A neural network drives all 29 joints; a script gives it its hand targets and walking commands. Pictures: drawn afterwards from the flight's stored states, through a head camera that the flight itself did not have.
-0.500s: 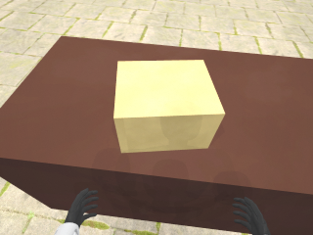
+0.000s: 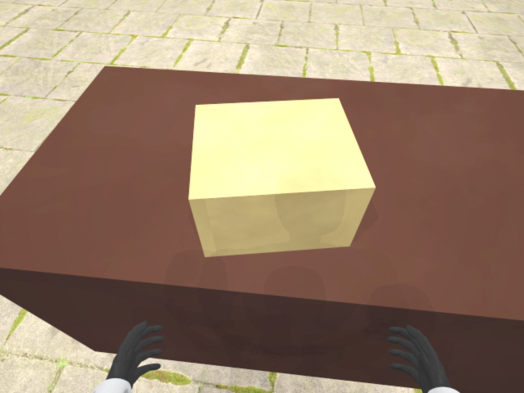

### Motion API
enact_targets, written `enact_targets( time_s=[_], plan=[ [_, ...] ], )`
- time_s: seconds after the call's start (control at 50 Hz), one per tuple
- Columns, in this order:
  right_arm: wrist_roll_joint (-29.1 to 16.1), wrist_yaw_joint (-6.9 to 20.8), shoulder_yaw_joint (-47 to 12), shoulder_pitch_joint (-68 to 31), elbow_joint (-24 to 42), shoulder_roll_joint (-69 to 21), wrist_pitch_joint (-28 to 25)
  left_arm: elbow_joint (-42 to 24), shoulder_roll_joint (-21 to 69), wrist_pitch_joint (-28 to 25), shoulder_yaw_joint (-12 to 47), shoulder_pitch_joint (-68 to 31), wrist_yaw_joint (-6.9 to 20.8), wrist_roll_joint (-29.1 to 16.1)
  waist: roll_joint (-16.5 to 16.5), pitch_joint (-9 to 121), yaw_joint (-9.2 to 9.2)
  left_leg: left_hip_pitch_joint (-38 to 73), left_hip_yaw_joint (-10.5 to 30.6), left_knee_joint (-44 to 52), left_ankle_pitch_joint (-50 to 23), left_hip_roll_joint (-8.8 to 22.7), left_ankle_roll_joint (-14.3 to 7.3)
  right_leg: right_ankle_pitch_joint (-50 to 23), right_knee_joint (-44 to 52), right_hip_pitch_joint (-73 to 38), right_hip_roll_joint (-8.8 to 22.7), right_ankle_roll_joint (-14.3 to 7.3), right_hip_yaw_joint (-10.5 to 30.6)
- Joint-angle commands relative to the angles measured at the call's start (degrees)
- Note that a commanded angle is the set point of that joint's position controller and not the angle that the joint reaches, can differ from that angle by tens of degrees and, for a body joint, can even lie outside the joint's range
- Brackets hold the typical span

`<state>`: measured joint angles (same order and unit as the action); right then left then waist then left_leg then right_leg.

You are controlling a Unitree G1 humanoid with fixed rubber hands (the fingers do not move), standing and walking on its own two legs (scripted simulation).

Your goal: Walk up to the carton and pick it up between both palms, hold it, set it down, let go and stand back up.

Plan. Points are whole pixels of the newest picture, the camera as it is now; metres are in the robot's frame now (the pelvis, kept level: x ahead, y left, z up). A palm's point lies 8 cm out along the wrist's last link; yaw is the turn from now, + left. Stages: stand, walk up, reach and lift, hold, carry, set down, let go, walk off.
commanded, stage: stand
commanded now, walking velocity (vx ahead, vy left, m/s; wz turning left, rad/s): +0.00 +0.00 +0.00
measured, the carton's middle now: (273, 176) +0.50 +0.03 +0.01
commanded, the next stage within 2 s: none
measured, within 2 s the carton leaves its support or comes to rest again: neither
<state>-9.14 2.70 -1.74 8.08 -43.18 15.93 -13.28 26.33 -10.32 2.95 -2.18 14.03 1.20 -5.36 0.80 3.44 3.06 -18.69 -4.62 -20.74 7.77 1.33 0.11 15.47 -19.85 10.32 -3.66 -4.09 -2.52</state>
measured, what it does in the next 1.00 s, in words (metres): stands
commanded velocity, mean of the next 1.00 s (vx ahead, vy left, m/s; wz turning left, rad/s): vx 0.00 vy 0.00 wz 0.00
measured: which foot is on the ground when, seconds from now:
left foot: down 0.00-1.00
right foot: down 0.00-1.00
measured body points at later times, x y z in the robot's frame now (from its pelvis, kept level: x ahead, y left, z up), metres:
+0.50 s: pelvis -0.03 +0.03 +0.00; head -0.03 +0.05 +0.45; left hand +0.06 +0.29 -0.13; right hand +0.13 -0.23 -0.09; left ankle +0.02 +0.12 -0.74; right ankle -0.06 -0.06 -0.74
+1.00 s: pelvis -0.03 +0.03 +0.00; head -0.03 +0.03 +0.45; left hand +0.05 +0.30 -0.12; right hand +0.12 -0.22 -0.10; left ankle +0.02 +0.12 -0.74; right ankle -0.06 -0.06 -0.74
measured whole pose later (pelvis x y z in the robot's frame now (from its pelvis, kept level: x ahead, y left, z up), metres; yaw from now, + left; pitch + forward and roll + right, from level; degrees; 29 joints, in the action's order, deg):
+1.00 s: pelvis -0.03 +0.03 +0.00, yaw +0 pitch +2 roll -1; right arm -4.1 0.9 -1.8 12.3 -43.2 16.0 -2.3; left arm 44.2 -16.2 -1.3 -2.2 17.2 -0.3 -4.5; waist -0.6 3.4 3.1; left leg -18.6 -4.6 -25.0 8.5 1.5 -1.6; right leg 14.4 -21.1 8.9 -3.6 -2.9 -2.5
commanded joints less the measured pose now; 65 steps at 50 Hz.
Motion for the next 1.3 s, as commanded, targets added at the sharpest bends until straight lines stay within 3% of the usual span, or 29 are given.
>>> enact_targets(
  time_s=[0.0,0.02,0.06,0.08,0.14,0.24,0.46,0.52,0.56,0.7,0.82,0.9,1.04,1.28],
  plan=[
    [7.97,-1.03,0.37,-5.35,0.26,5.95,-1.32,-0.49,-10.28,-3.33,0.91,-1.48,-1.08,5.03,1.73,4.43,-5.32,21.6,3.03,-4.45,-15.47,1.39,-1.03,-26.67,2.32,5.54,4.18,5.14,5.39],
    [13.75,-2.4,4.85,-0.12,0.17,15.07,3.68,4.24,-18.57,-4.7,-5.04,1.66,-2.01,8.08,2.48,9.65,-0.12,16.09,5.52,-10.12,-22.52,5.52,-3.56,-32.64,-1.93,-2.47,10.8,7.33,7.17],
    [13.25,-3.3,5.22,-0.53,1.82,13.6,7.38,6.24,-18.6,-5.02,-5.25,3.01,-2.45,8.03,5.14,8.91,-1.04,11.42,5.02,-9.94,-23.84,4.69,-3.92,-39.78,-3.35,-6.02,10.96,8.67,7.04],
    [13.02,-3.44,5.16,-1.19,2.0,13.1,8.33,6.32,-17.97,-5.2,-5.35,3.09,-2.56,8.04,4.42,8.18,-0.76,10.2,4.39,-9.39,-21.52,4.27,-3.57,-39.64,-3.1,-6.58,11.27,8.92,6.92],
    [12.61,-3.32,4.91,-1.58,2.41,12.61,9.56,8.05,-17.09,-5.51,-5.16,1.58,-2.73,8.62,3.51,4.95,-1.04,9.54,4.2,-8.58,-14.57,3.92,-3.09,-34.42,-1.1,-4.23,11.31,8.58,7.4],
    [12.52,-3.07,5.05,-0.45,2.12,13.0,10.29,10.72,-18.13,-5.92,-4.66,1.72,-2.54,8.57,1.85,4.99,-1.85,11.68,5.67,-7.83,-13.63,4.95,-3.49,-28.71,-0.58,-2.16,11.32,7.74,8.02],
    [12.93,-2.84,5.31,-0.05,0.69,13.84,10.04,15.97,-18.97,-6.58,-3.24,2.83,-1.57,9.25,-3.68,-1.49,-2.95,10.21,9.92,-3.21,2.22,6.46,-4.0,3.63,3.63,6.02,10.11,3.09,9.89],
    [13.03,-2.72,5.46,-0.06,0.48,14.51,9.9,16.84,-18.96,-6.55,-2.98,3.38,-1.29,9.13,-5.66,-3.53,-2.72,8.24,11.41,-1.15,8.0,6.79,-4.29,7.57,3.26,7.26,9.36,2.14,9.18],
    [12.91,-2.7,5.57,-0.01,0.51,14.6,9.8,17.43,-19.07,-6.53,-2.81,3.72,-1.03,9.0,-5.09,-3.82,-2.48,7.41,11.97,-0.24,10.61,6.85,-4.3,8.74,2.95,7.21,9.04,1.66,8.91],
    [12.44,-2.81,5.99,0.93,0.34,14.75,9.55,18.18,-19.44,-6.8,-2.66,3.45,-1.01,8.71,-3.9,-2.67,-2.66,9.1,10.82,-1.5,4.57,6.4,-3.97,5.11,3.12,5.74,9.8,1.31,9.55],
    [12.02,-3.07,5.83,1.24,-0.16,14.59,9.36,19.12,-19.54,-6.87,-2.56,3.25,-1.06,8.02,-2.47,-0.63,-2.72,10.69,9.74,-2.96,-4.08,6.53,-4.05,-3.44,2.0,2.91,10.29,2.26,9.08],
    [11.92,-3.14,5.53,1.26,-0.47,14.69,9.5,19.5,-19.73,-6.84,-2.71,2.87,-1.21,7.92,-1.39,-0.24,-2.57,10.26,9.01,-3.45,-5.36,6.32,-4.09,-7.71,1.57,1.75,10.79,2.91,8.98],
    [11.87,-3.13,5.47,1.51,-0.76,14.45,9.58,20.28,-19.63,-6.69,-2.69,1.59,-1.3,7.71,-0.38,0.45,-2.59,10.14,8.43,-3.2,-5.92,6.2,-3.85,-9.09,1.18,0.57,10.77,2.87,8.54],
    [11.75,-3.17,5.39,1.83,-1.14,13.97,9.61,21.52,-19.95,-6.69,-2.6,-0.1,-1.38,7.52,-2.22,0.61,-3.0,10.64,8.61,-2.47,-5.21,6.47,-3.72,-8.11,1.62,0.57,10.92,2.49,8.69]
  ],
)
